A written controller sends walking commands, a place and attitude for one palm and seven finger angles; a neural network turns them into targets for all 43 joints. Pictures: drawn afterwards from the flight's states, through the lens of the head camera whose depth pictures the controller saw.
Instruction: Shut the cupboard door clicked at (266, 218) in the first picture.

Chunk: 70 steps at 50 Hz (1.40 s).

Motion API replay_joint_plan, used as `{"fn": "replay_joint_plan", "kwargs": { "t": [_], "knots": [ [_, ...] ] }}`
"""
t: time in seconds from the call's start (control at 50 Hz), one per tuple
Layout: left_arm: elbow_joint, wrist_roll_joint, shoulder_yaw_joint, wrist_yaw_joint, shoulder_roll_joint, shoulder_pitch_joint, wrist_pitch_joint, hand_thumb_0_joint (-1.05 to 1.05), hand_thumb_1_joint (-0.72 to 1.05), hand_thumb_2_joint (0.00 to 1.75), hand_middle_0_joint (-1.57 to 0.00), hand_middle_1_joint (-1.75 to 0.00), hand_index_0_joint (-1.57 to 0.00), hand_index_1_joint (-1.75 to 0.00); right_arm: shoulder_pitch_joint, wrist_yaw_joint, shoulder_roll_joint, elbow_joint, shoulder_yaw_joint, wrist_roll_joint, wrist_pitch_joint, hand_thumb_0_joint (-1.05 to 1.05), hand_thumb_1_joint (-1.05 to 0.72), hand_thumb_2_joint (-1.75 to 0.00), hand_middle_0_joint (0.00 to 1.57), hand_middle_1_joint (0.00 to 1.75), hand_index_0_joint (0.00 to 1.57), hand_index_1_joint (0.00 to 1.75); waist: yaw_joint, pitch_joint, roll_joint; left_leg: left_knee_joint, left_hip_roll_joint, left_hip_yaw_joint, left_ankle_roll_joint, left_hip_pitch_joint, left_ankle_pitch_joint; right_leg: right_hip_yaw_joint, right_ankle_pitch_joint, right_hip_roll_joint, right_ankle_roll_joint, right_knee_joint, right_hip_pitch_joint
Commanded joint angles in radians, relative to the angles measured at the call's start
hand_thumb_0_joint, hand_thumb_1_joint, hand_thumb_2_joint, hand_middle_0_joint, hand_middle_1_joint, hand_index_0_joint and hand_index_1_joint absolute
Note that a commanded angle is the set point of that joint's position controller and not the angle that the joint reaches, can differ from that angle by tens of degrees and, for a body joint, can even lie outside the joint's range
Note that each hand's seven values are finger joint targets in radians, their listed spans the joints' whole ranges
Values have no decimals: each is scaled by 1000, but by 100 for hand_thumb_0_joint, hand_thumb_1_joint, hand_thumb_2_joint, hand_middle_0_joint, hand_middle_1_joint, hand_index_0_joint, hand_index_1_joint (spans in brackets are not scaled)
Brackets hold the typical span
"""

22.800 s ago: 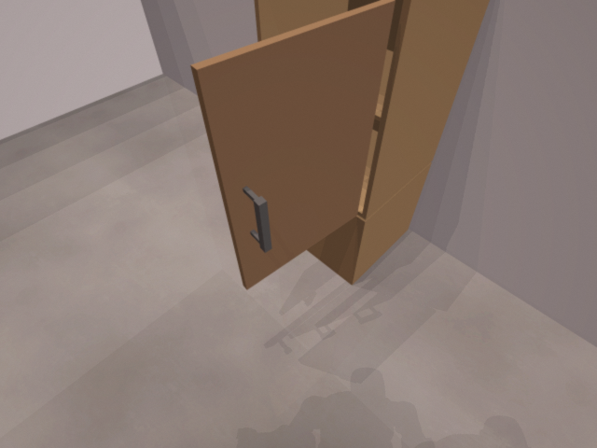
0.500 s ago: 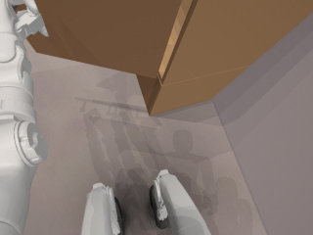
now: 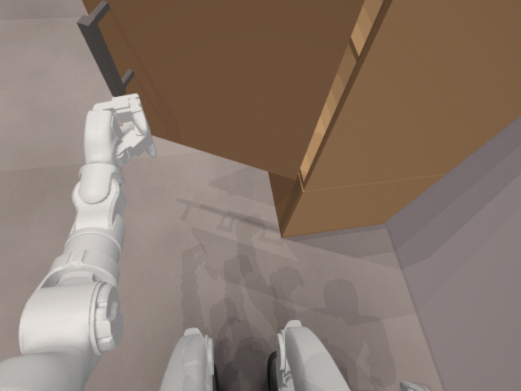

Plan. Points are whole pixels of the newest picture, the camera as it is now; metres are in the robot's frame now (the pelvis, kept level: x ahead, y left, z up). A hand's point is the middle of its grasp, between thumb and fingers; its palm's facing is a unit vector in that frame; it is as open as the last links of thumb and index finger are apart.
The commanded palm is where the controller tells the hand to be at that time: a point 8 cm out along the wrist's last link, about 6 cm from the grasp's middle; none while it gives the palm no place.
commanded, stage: pull the fist back off the door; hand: left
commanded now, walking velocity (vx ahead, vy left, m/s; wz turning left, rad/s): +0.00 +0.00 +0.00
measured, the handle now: (111, 53) +0.65 +0.21 +0.04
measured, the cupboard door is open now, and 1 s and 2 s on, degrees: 63 63 63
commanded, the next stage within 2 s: draw the hand back to the body in 0.12 s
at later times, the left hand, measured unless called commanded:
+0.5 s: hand (126, 149) +0.43 +0.15 +0.08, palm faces +0.01 -1.00 -0.05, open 3.1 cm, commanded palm +0.39 +0.21 +0.10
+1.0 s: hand out of the picture +0.31 +0.22 +0.18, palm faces +0.25 -0.93 -0.27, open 3.3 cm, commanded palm +0.27 +0.27 +0.20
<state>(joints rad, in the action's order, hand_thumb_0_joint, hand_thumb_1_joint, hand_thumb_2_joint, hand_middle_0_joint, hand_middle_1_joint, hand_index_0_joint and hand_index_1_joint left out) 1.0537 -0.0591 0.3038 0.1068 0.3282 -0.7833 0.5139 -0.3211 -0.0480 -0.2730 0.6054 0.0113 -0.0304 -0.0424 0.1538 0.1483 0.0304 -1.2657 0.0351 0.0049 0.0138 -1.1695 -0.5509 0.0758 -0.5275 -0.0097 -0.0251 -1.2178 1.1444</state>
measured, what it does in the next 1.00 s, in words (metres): rises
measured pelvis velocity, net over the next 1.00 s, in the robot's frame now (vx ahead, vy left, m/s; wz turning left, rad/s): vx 0.03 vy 0.01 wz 0.03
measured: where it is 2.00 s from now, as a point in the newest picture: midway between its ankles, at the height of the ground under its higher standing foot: outside the picture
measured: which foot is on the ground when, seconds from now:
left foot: down 0.00-1.00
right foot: down 0.00-1.00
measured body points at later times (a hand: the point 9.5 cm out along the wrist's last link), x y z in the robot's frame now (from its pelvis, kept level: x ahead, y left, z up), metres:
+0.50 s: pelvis +0.00 +0.00 +0.03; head +0.11 +0.00 +0.47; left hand +0.43 +0.21 +0.09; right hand +0.04 -0.25 -0.10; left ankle +0.02 +0.11 -0.62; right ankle +0.02 -0.11 -0.62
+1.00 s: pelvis +0.03 +0.01 +0.10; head +0.04 -0.01 +0.55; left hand +0.29 +0.27 +0.20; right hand +0.24 -0.21 +0.03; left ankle +0.02 +0.11 -0.62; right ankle +0.02 -0.11 -0.62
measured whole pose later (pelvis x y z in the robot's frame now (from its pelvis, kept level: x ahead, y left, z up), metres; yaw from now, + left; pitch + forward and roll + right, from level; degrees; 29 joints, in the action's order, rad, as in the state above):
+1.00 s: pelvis +0.03 +0.01 +0.10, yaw +2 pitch +3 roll +0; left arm 0.10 -0.06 0.11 -0.08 0.28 0.08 0.08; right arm -0.17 0.11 -0.23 0.54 -0.04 0.04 0.00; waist -0.03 0.05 0.04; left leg -0.60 -0.01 -0.02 0.03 -0.31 -0.34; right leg 0.05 -0.33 0.01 0.00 -0.59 0.30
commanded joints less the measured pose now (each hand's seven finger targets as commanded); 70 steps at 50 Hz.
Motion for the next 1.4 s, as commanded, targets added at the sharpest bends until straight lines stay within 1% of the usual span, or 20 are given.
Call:
{"fn": "replay_joint_plan", "kwargs": {
  "t": [0.0, 0.02, 0.16, 0.2, 0.22, 0.28, 0.3, 0.44, 0.56, 0.58, 0.64, 0.72, 0.74, 0.78, 0.86, 0.9, 0.96, 1.08, 1.2, 1.38],
  "knots": [
    [-272, -23, -33, 3, 151, -468, 94, 0, 90, 90, -130, -150, -130, -150, -156, 22, -143, -27, 58, 10, 15, 0, -90, -90, 20, 30, 20, 30, 34, 544, 121, 123, -24, 45, 6, 419, 398, -56, 392, -18, 5, 137, -242],
    [-260, -27, -50, 4, 124, -441, 88, 0, 90, 90, -130, -150, -130, -150, -149, 22, -140, -28, 57, 12, 15, 0, -90, -90, 20, 30, 20, 30, 28, 532, 122, 130, -25, 46, 5, 423, 392, -52, 380, -18, 3, 141, -240],
    [-143, -16, -12, -15, 178, -493, 65, 0, 90, 90, -130, -150, -130, -150, -130, 39, -146, -20, 40, 8, 23, 0, -90, -90, 20, 30, 20, 30, 46, 443, 32, 133, -32, 49, 13, 295, 271, -57, 287, -17, 5, 149, -233],
    [-152, -15, -23, -14, 159, -504, 79, 0, 90, 90, -130, -150, -130, -150, -127, 38, -144, -23, 40, 4, 29, 0, -90, -90, 20, 30, 20, 30, 41, 485, 81, 130, -30, 56, 8, 341, 295, -51, 289, -16, 2, 135, -200],
    [-138, -13, -23, -13, 159, -493, 80, 0, 90, 90, -130, -150, -130, -150, -129, 37, -144, -23, 40, 3, 30, 0, -90, -90, 20, 30, 20, 30, 35, 485, 84, 130, -29, 61, 5, 349, 305, -47, 289, -17, -1, 130, -194],
    [-239, -40, 38, 1, 211, -321, 65, 0, 90, 90, -130, -150, -130, -150, -125, 30, -147, -76, 43, 15, 22, 0, -90, -90, 20, 30, 20, 30, -42, 608, 96, 174, -31, 44, 0, 425, 386, -52, 363, -21, -5, 145, -333],
    [-284, -44, 33, 8, 213, -281, 50, 0, 90, 90, -130, -150, -130, -150, -119, 30, -142, -85, 43, 24, 16, 0, -90, -90, 20, 30, 20, 30, -51, 617, 82, 192, -28, 41, -1, 444, 406, -52, 388, -20, -2, 158, -365],
    [-563, -111, 12, 9, 185, -68, -50, 0, 90, 90, -130, -150, -130, -150, -86, 66, -123, -140, 36, 64, 17, 0, -90, -90, 20, 30, 20, 30, -71, 441, -51, 339, -36, -2, 20, 438, 299, -68, 369, -23, 15, 326, -579],
    [-669, -137, -74, 54, 107, 115, -58, 0, 90, 90, -130, -150, -130, -150, -43, 85, -118, -134, 35, 77, 56, 0, -90, -90, 20, 30, 20, 30, -74, 309, 5, 439, -31, -1, 16, 570, 290, -46, 344, -23, 9, 407, -590],
    [-703, -147, -87, 68, 95, 157, -66, 0, 90, 90, -130, -150, -130, -150, -33, 87, -117, -145, 34, 82, 63, 0, -90, -90, 20, 30, 20, 30, -83, 303, 65, 452, -33, -2, 14, 612, 322, -43, 362, -24, 2, 414, -599],
    [-737, -180, -67, 97, 107, 299, -109, 0, 90, 90, -127, -147, -127, -147, -1, 88, -117, -158, 29, 87, 76, 0, -90, -90, 20, 30, 20, 30, -104, 245, 7, 497, -30, 1, 14, 629, 342, -34, 389, -20, 6, 448, -646],
    [-873, -208, -47, 120, 128, 370, -148, 0, 90, 90, -116, -135, -116, -135, 50, 96, -111, -188, 21, 91, 99, 0, -90, -90, 20, 30, 20, 30, -124, 218, 16, 539, -30, 6, 13, 684, 383, -29, 428, -16, 4, 472, -711],
    [-961, -74, -77, 6, 189, 392, -193, 0, 90, 90, -113, -132, -113, -132, 110, 117, -84, -200, 30, 88, 73, 0, -90, -90, 20, 30, 20, 30, -160, 271, 30, 587, -37, -6, 13, 775, 418, -74, 421, 8, -4, 535, -761],
    [-1069, -48, -144, -93, 106, 480, -265, 0, 90, 90, -108, -126, -108, -126, 130, 139, -74, -219, 18, 81, 70, 0, -90, -90, 20, 30, 20, 30, -143, 209, 51, 634, -30, 0, 13, 825, 439, -60, 431, 13, -3, 579, -795],
    [-1133, -17, -130, -184, 115, 557, -350, 0, 90, 90, -97, -114, -97, -114, 168, 162, -70, -197, 3, 75, 67, 0, -90, -90, 20, 30, 20, 30, -141, 91, -5, 717, -19, -1, 14, 896, 445, -45, 444, 15, 4, 658, -856],
    [-1179, -7, -108, -203, 140, 559, -369, 0, 90, 90, -92, -108, -92, -108, 184, 170, -68, -191, -8, 72, 74, 0, -90, -90, 20, 30, 20, 30, -150, 87, -1, 756, -22, -2, 17, 948, 474, -47, 471, 17, 4, 698, -903],
    [-1240, -3, -113, -215, 113, 642, -395, 0, 90, 90, -83, -99, -83, -99, 201, 166, -55, -183, -18, 64, 90, 0, -90, -90, 20, 30, 20, 30, -162, 51, 44, 805, -16, -1, 8, 1017, 542, -35, 500, 18, 2, 739, -958],
    [-1332, -5, -38, -215, 146, 841, -425, 0, 90, 90, -67, -81, -67, -81, 223, 148, -53, -173, -25, 50, 107, 0, -90, -90, 20, 30, 20, 30, -190, 0, 11, 867, -15, -10, 6, 1061, 631, -34, 579, 22, 4, 809, -1061],
    [-1496, 0, 39, -218, 187, 930, -423, 0, 90, 90, -50, -63, -50, -63, 243, 132, -47, -174, -26, 42, 124, 0, -90, -90, 20, 30, 20, 30, -205, 10, 55, 883, -18, -12, 3, 1101, 686, -35, 612, 25, 8, 833, -1103],
    [-1631, -11, 169, -232, 238, 1159, -401, 0, 90, 90, -25, -36, -25, -36, 254, 126, -42, -155, -7, 39, 160, 0, -90, -90, 20, 30, 20, 30, -223, -59, 8, 887, -16, -16, 7, 1075, 649, -31, 578, 27, 16, 851, -1094]
  ]
}}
